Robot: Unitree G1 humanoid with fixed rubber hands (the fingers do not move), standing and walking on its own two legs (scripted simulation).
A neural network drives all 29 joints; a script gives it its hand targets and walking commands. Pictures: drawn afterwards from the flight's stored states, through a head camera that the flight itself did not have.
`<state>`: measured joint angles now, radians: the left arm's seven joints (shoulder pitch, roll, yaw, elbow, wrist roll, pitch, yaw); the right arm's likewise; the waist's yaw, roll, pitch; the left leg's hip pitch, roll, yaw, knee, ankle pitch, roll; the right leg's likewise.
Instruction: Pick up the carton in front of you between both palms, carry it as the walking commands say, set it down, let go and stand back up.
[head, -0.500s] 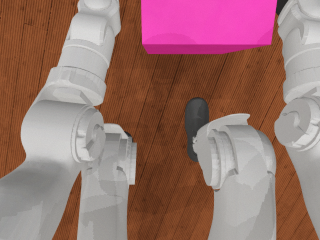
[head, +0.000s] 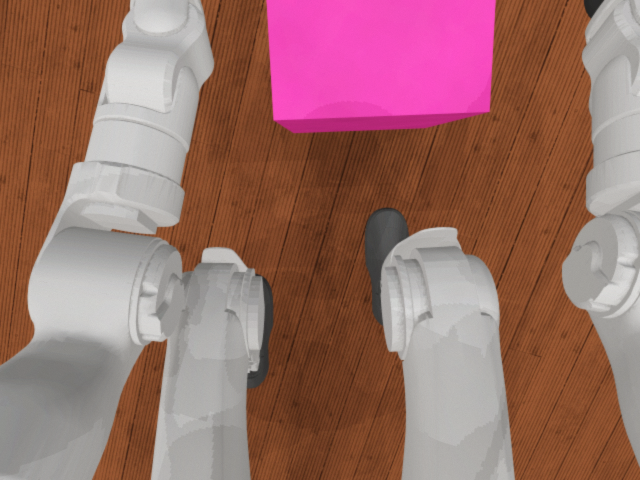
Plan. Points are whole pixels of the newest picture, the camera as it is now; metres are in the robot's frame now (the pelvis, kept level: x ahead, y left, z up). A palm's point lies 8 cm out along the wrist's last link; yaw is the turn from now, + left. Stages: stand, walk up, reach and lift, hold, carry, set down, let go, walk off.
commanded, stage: set down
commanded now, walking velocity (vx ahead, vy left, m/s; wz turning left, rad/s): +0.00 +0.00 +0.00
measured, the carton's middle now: (366, 41) +0.54 -0.13 -0.29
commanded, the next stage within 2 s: let go in 0.78 s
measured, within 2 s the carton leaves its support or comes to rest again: neither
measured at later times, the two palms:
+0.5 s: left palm out of the picture +0.57 +0.05 +0.01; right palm out of the picture +0.51 -0.34 +0.01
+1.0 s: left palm out of the picture +0.54 +0.07 +0.14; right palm out of the picture +0.48 -0.33 +0.13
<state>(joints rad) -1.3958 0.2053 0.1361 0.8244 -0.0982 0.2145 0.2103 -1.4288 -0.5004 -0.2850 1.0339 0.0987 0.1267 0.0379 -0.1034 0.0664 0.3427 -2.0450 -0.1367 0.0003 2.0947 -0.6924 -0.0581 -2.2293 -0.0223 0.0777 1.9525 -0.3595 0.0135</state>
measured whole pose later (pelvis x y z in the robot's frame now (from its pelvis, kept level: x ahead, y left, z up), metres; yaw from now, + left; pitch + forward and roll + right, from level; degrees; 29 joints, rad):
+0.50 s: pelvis +0.03 -0.01 +0.12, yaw -1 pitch +46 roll +5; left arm -1.17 0.16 0.21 0.70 -0.03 0.24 0.17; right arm -1.19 -0.42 -0.35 0.85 0.03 0.20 0.06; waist -0.08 0.04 0.03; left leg -1.84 -0.09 -0.03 1.64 -0.61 -0.06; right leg -2.01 -0.01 0.05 1.54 -0.33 -0.01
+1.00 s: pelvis +0.06 -0.02 +0.25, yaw -3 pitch +41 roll +4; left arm -0.86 0.09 0.26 0.67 0.10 0.19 0.11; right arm -0.89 -0.33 -0.33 0.78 -0.12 0.16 0.11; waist -0.05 0.04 -0.05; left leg -1.37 -0.06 -0.05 1.08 -0.44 -0.05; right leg -1.53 0.00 0.04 1.01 -0.21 -0.02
